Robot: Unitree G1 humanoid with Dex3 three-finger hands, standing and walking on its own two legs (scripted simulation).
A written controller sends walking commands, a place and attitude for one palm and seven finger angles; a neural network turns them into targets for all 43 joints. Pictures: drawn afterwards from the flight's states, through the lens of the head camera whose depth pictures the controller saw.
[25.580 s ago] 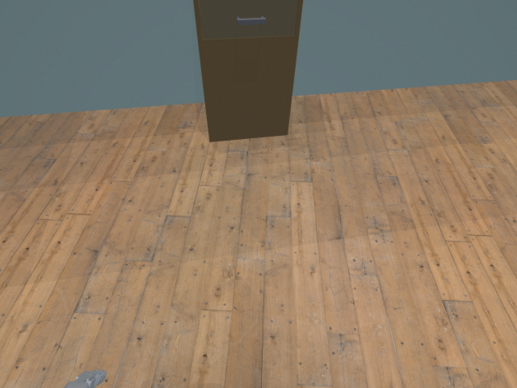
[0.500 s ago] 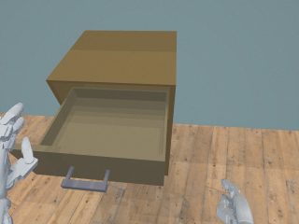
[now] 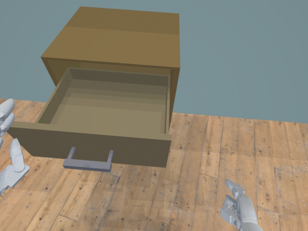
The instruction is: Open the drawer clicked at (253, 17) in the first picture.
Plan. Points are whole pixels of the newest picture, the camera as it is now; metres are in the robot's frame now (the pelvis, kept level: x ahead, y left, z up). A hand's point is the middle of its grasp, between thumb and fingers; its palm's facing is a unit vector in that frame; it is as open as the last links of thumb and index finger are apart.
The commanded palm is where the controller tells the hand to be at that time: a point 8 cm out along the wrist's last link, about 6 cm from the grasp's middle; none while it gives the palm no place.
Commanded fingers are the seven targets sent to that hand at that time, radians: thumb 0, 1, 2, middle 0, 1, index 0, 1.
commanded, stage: step back with the hand held close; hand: left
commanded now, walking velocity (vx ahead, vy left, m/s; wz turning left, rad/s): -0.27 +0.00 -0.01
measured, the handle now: (90, 158) +0.31 +0.21 -0.04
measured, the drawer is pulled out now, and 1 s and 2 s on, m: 0.30 0.30 0.30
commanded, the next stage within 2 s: stop stepping back and stand still in 0.74 s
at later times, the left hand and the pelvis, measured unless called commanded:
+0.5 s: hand (20, 209) +0.13 +0.21 +0.17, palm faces +0.29 -0.84 -0.46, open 7.4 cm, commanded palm +0.06 +0.27 +0.19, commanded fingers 0.00 0.90 0.90 -0.20 -0.30 -0.20 -0.30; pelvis -0.07 -0.01 +0.00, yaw +0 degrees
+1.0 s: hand out of the picture +0.01 +0.16 +0.18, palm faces +0.26 -0.82 -0.51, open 7.4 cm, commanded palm -0.06 +0.22 +0.19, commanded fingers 0.00 0.90 0.90 -0.20 -0.30 -0.20 -0.30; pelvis -0.20 -0.06 +0.00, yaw -2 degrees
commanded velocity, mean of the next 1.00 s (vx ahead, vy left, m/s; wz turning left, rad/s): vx -0.26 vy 0.03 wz -0.02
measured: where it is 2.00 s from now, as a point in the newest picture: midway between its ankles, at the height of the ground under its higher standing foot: outside the picture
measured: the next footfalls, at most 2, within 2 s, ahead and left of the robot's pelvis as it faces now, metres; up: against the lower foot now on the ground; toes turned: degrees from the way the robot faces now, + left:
right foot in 0.34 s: +0.00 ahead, -0.12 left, +0.00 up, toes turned -1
left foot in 0.62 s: -0.05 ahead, +0.12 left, +0.00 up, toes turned +1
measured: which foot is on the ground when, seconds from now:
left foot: down 0.00-0.44, up 0.46-0.60, down 0.62-0.94, up 0.96-1.00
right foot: down 0.00-0.20, up 0.22-0.32, down 0.34-0.62, up 0.64-0.92, down 0.94-1.00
